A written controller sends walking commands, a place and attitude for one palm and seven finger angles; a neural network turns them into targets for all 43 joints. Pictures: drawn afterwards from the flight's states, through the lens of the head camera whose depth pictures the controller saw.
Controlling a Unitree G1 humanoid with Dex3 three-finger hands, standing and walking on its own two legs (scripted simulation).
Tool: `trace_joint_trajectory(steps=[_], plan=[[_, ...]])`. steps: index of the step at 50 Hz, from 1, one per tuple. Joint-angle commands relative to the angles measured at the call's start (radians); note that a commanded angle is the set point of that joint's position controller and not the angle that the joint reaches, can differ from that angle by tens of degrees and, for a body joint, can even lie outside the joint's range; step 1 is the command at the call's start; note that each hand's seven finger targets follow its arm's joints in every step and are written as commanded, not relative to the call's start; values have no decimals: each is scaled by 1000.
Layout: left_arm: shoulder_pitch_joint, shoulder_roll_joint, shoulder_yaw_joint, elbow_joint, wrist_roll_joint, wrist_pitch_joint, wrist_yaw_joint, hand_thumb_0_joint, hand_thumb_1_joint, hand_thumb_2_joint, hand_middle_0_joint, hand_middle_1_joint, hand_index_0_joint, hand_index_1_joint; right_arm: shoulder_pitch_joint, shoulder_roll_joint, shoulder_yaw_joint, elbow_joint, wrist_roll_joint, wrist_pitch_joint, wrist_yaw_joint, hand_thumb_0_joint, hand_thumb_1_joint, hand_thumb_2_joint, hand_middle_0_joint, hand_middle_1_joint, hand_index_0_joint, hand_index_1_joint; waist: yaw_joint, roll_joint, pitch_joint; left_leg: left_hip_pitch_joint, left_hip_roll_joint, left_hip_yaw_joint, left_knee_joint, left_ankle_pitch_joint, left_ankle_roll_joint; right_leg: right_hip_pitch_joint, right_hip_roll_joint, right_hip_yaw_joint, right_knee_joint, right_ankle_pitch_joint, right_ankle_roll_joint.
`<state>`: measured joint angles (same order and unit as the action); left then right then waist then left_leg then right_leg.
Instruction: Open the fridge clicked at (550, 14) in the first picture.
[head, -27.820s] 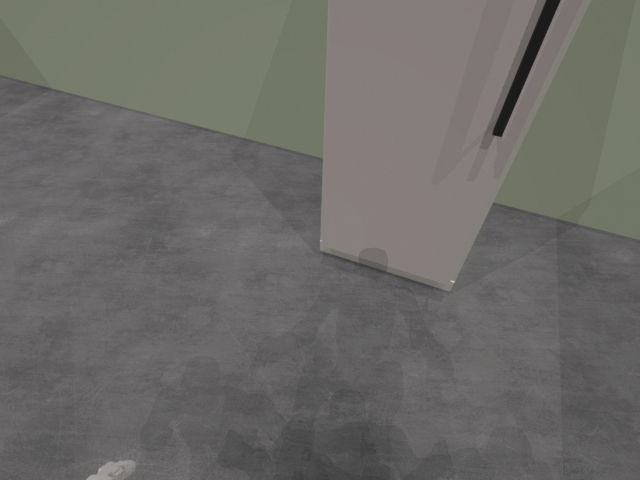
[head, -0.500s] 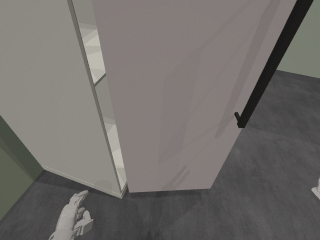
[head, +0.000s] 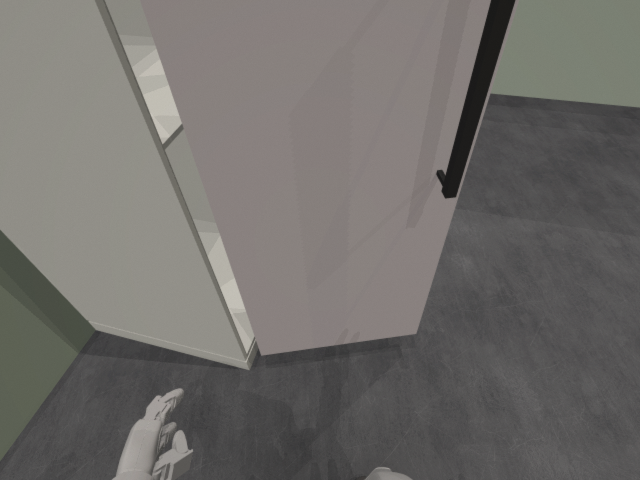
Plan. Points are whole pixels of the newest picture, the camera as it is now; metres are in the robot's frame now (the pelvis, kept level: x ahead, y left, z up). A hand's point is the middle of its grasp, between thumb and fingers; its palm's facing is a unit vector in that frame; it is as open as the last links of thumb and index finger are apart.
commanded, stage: step back with the hand held close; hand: right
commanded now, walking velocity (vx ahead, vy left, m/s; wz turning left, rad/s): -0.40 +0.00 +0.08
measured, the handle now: (479, 54) +0.62 -0.20 +0.24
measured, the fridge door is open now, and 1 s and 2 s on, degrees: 67 67 67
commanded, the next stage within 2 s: stop stepping back and stand still in 0.30 s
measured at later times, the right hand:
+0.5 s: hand out of the picture +0.11 -0.27 +0.18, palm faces +0.44 +0.83 -0.35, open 7.4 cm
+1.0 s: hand out of the picture +0.05 -0.27 +0.18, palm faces +0.39 +0.84 -0.39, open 7.4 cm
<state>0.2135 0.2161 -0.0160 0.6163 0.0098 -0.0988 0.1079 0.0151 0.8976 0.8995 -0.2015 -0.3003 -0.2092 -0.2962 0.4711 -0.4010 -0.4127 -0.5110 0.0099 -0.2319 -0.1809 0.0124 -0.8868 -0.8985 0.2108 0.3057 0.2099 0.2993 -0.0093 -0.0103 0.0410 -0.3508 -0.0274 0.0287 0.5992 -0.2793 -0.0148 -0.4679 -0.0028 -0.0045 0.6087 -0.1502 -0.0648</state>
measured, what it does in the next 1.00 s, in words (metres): walks backwards: right foot, then left foot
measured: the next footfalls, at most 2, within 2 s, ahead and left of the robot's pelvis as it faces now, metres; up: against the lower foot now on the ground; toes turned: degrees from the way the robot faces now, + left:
right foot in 0.28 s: +0.07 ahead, -0.11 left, +0.00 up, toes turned -3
left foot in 0.56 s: -0.17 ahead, +0.10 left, +0.00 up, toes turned +2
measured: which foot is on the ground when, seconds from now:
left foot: down 0.00-0.28, up 0.30-0.54, down 0.56-1.00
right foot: down 0.00-0.14, up 0.16-0.26, down 0.28-0.56, up 0.58-0.66, down 0.68-1.00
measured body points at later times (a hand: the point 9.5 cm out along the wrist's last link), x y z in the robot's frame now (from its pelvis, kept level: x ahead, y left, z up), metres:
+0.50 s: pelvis -0.10 -0.01 +0.01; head -0.08 -0.05 +0.46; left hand +0.09 +0.20 -0.05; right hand +0.08 -0.32 +0.20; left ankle -0.16 +0.12 -0.69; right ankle +0.03 -0.11 -0.72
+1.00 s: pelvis -0.15 -0.02 +0.01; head -0.18 -0.04 +0.46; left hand -0.04 +0.24 -0.07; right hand +0.02 -0.31 +0.20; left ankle -0.19 +0.11 -0.72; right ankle -0.05 -0.11 -0.72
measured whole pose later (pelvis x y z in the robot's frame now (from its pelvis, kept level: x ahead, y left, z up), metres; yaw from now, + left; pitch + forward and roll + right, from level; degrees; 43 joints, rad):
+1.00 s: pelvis -0.15 -0.02 +0.01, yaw +2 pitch -2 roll +3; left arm 0.28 0.21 -0.01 0.68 0.01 -0.12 0.08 0.02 0.90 0.90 -0.20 -0.30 -0.21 -0.30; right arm 0.57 -0.40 -0.38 -0.52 0.04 -0.18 -0.17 0.01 -0.89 -0.90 0.21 0.31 0.21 0.30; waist 0.03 0.00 -0.04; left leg -0.15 -0.03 0.00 0.51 -0.31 -0.01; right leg -0.38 -0.02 -0.01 0.56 -0.16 -0.02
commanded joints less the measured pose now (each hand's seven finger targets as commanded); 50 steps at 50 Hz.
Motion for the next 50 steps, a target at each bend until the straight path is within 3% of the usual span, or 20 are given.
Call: trace_joint_trajectory(steps=[1,4,7,8,11,12,14,15,17,18,20,25,28,29,31,34,40,43,46,50], plan=[[-110,143,73,-165,0,-69,2,0,900,900,-200,-300,-200,-300,-19,-167,-126,-185,12,-69,-7,0,-900,-900,200,300,200,300,-17,-180,-143,286,-32,-31,79,-57,23,-200,-196,227,-371,-515,-21],[-112,134,75,-174,2,-68,-9,0,900,900,-200,-300,-200,-300,26,-204,-150,-186,23,-73,-3,0,-900,-900,200,300,200,300,-9,-68,-113,137,37,-155,-111,-108,73,-104,-114,134,-230,-464,21],[-99,108,71,-137,0,-47,-19,0,900,900,-200,-300,-200,-300,-29,-205,-110,-223,28,-63,-12,0,-900,-900,200,300,200,300,-4,168,-120,-256,298,-419,-374,-349,184,190,-6,13,225,-305,100],[-97,98,67,-125,5,-38,-21,0,900,900,-200,-300,-200,-300,-37,-203,-102,-222,25,-54,-19,0,-900,-900,200,300,200,300,-5,214,-124,-288,350,-420,-398,-274,200,219,-3,8,342,-283,99],[-103,94,45,-130,11,-32,-15,0,900,900,-200,-300,-200,-300,-95,-201,-87,-253,23,-39,-17,0,-900,-900,200,300,200,300,17,175,-98,-151,255,-256,-225,158,120,174,-33,32,106,-214,75],[-107,110,43,-126,7,-30,-6,0,900,900,-200,-300,-200,-300,-105,-209,-92,-246,24,-37,-17,0,-900,-900,200,300,200,300,14,77,-92,-123,171,-180,-122,148,68,172,-48,50,-86,-135,60],[-149,148,59,-146,12,-45,17,0,900,900,-200,-300,-200,-300,-125,-197,-100,-251,17,-44,-16,0,-900,-900,200,300,200,300,-2,-329,-82,-5,-31,-56,266,-110,-20,-29,-318,327,-342,19,-54],[-111,115,63,-129,21,-56,14,0,900,900,-200,-300,-200,-300,-102,-197,-119,-217,25,-45,-17,0,-900,-900,200,300,200,300,-4,-288,-125,-11,-46,-112,424,-222,-5,-11,-356,310,-345,62,-83],[-108,139,88,-136,14,-74,-9,0,900,900,-200,-300,-200,-300,-75,-193,-133,-222,34,-62,2,0,-900,-900,200,300,200,300,-2,-224,-195,90,-58,-121,532,-196,-9,-93,-364,290,-381,-298,-100],[-96,134,92,-135,19,-75,-13,0,900,900,-200,-300,-200,-300,-51,-186,-134,-254,42,-55,7,0,-900,-900,200,300,200,300,2,-205,-196,55,-50,-118,493,-196,-8,-27,-340,258,-355,-212,-98],[-117,126,88,-140,12,-86,-27,0,900,900,-200,-300,-200,-300,-59,-155,-87,-319,48,-43,13,0,-900,-900,200,300,200,300,-8,-176,-203,30,-39,-80,376,-218,-9,85,-309,195,-323,-88,-70],[-96,113,67,-151,2,-99,-39,0,900,900,-200,-300,-200,-300,8,-160,-80,-304,46,-13,1,0,-900,-900,200,300,200,300,1,-208,-167,184,-41,27,-182,-183,53,120,-161,86,-339,-422,65],[-102,94,61,-143,12,-68,-31,0,900,900,-200,-300,-200,-300,-36,-240,-129,-254,53,1,-8,0,-900,-900,200,300,200,300,6,129,-114,-90,290,-372,-424,-255,215,198,-46,-15,164,-192,118],[-113,103,52,-128,27,-68,-25,0,900,900,-200,-300,-200,-300,-69,-281,-172,-242,54,-8,-22,0,-900,-900,200,300,200,300,11,69,-120,-78,334,-347,-398,-28,230,183,-61,4,200,-138,110],[-79,98,57,-125,-6,-67,-18,0,900,900,-200,-300,-200,-300,-16,-191,-113,-154,56,26,-12,0,-900,-900,200,300,200,300,23,155,-189,66,204,-186,-233,118,138,201,-33,0,69,-60,85],[-95,124,58,-125,-18,-62,-7,0,900,900,-200,-300,-200,-300,-7,-182,-101,-106,52,31,-3,0,-900,-900,200,300,200,300,25,-28,-136,24,96,-64,-173,10,53,271,-90,61,-123,-67,48],[-112,138,47,-130,2,-66,-4,0,900,900,-200,-300,-200,-300,-66,-182,-85,-180,27,2,-7,0,-900,-900,200,300,200,300,13,-268,-31,164,-53,47,-42,-200,43,9,-162,254,-501,-648,50],[-81,127,57,-127,1,-75,-12,0,900,900,-200,-300,-200,-300,-12,-178,-81,-193,31,6,-7,0,-900,-900,200,300,200,300,8,-129,-114,214,1,2,-175,-145,68,79,-91,111,-333,-437,56],[-83,108,56,-113,7,-80,-23,0,900,900,-200,-300,-200,-300,28,-205,-112,-220,41,-4,-8,0,-900,-900,200,300,200,300,16,40,-142,75,149,-190,-304,-138,126,215,-38,16,-69,-151,63],[-82,120,61,-93,-5,-81,-20,0,900,900,-200,-300,-200,-300,6,-157,-86,-142,42,-4,-7,0,-900,-900,200,300,200,300,31,-21,-94,-12,103,-106,-241,-90,79,269,-76,60,-123,-146,56]])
